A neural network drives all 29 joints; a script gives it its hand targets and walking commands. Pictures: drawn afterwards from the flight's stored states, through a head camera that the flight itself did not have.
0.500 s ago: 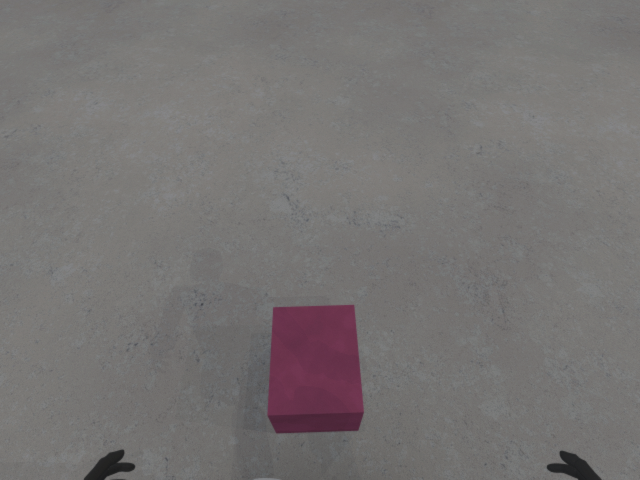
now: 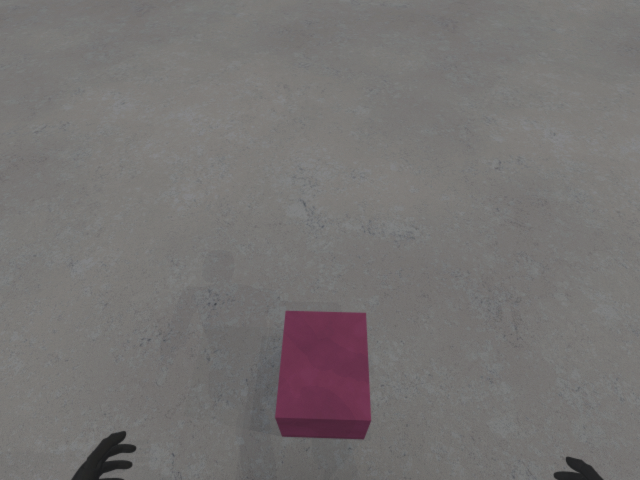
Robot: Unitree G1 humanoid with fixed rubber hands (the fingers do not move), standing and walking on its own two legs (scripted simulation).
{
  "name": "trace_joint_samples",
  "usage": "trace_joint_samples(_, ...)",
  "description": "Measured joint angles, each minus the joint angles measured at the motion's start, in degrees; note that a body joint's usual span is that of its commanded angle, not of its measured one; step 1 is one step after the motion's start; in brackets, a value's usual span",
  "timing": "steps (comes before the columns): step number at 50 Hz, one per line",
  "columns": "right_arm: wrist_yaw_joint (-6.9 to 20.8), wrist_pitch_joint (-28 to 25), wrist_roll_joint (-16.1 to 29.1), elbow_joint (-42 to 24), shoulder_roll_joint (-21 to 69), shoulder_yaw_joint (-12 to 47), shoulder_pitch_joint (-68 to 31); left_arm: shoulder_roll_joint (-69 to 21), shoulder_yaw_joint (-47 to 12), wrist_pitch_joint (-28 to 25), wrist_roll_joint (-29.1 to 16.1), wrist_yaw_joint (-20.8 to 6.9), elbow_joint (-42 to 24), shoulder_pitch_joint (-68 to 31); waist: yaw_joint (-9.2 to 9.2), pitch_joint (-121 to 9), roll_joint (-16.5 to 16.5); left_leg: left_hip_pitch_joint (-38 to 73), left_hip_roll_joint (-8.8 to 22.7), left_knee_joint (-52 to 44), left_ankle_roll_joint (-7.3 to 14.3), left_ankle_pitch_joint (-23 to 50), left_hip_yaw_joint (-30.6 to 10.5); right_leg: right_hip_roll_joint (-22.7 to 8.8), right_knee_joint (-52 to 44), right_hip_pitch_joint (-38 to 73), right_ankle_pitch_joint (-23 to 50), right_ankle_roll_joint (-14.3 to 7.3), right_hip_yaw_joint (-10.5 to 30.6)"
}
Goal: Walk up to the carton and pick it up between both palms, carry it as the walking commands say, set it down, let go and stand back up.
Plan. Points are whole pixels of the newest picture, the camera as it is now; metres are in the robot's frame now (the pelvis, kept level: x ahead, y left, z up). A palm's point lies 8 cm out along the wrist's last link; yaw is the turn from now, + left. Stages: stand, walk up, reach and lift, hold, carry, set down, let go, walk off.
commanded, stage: walk up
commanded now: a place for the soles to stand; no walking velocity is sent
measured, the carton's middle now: (324, 374) +0.47 +0.03 -0.67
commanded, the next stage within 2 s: reach and lift in 1.06 s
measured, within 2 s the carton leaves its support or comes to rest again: neither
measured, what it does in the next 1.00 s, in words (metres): stands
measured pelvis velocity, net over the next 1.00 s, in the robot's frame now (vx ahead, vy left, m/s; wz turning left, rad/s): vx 0.00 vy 0.01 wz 0.04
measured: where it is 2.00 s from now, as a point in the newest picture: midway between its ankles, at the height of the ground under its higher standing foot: outside the picture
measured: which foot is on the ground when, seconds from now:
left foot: down 0.00-1.00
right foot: down 0.00-1.00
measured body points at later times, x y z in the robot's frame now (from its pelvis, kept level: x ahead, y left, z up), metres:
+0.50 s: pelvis -0.01 +0.00 +0.00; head +0.02 +0.01 +0.45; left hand +0.07 +0.33 -0.12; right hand +0.11 -0.32 -0.11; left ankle +0.03 +0.12 -0.74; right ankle -0.04 -0.12 -0.74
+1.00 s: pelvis +0.00 +0.01 +0.00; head +0.03 +0.01 +0.45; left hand +0.11 +0.35 -0.11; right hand +0.13 -0.32 -0.11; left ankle +0.03 +0.12 -0.74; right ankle -0.04 -0.12 -0.74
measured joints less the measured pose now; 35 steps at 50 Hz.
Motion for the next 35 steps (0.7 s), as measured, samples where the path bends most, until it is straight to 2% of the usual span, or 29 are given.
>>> trace_joint_samples(8, -0.23, -0.5, -0.27, 0.61, 1.07, 0.23, 1.35, 0.3, 0.42, 0.18, -0.23, -0.32, 1.49, 0.2, 0.1, -0.52, -1.04, -0.01, -0.09, -2.2, 0.17, 1.87, -0.02, -0.06, -1.96, -0.12, 1.73, 0.23, 0.05)
trace_joint_samples(19, 0.01, -0.8, -0.3, 0.95, 0.85, 0.08, 0.99, -0.55, 0.17, -0.28, 0.37, -0.35, 4.15, 2.51, 0.52, -1.64, 0.13, -0.51, 0.04, -2.86, -0.07, 2.72, -1.02, 0.3, -3.65, 0.23, 2.76, 0.05, -0.74)
trace_joint_samples(35, 0.3, -0.14, -0.16, 0.45, 0.06, -0.02, 1.63, 0.2, 0.67, -0.39, 0.02, -0.02, 2.54, 1.2, 0.38, -0.64, 0.77, -0.88, -0.98, -0.91, 0.34, 1.03, -1.69, -0.7, -1.71, 0.36, 0.67, 0.56, -1.45)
